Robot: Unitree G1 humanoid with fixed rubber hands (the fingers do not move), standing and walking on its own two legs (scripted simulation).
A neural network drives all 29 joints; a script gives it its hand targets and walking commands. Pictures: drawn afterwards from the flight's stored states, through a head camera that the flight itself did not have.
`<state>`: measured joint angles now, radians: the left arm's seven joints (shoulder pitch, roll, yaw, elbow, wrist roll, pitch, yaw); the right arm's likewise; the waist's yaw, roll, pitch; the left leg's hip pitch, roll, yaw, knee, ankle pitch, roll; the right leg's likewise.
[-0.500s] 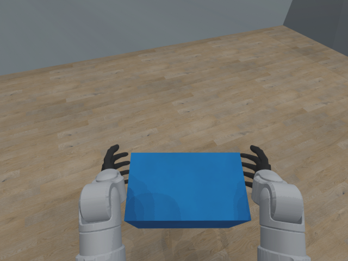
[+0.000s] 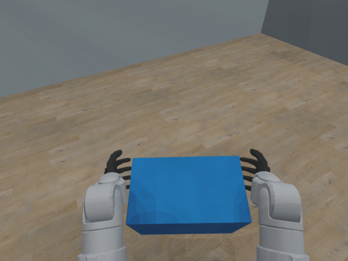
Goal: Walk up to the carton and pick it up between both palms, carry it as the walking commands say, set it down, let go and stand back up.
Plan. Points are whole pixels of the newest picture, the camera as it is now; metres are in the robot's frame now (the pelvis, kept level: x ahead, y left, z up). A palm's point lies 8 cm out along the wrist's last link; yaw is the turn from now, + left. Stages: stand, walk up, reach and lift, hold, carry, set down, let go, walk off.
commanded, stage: carry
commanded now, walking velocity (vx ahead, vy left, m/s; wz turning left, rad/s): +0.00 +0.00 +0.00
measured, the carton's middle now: (185, 198) +0.28 +0.00 -0.01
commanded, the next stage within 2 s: none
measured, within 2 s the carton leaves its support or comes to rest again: neither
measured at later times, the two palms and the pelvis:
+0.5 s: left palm (96, 191) +0.26 +0.20 +0.07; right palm (242, 188) +0.26 -0.12 +0.07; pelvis -0.01 +0.03 +0.00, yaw +1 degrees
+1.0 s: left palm (97, 190) +0.27 +0.20 +0.05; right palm (240, 189) +0.27 -0.12 +0.05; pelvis +0.00 +0.03 +0.00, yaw +1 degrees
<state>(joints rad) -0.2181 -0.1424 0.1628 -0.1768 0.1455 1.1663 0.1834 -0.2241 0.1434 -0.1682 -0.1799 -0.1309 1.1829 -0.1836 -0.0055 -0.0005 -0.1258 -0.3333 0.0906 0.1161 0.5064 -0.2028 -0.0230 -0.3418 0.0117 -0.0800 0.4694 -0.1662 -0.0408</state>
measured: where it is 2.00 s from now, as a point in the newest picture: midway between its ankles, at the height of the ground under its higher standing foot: outside the picture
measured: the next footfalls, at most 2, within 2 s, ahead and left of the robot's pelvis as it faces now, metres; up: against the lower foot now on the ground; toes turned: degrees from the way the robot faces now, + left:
none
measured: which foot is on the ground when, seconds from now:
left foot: down 0.00-1.00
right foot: down 0.00-1.00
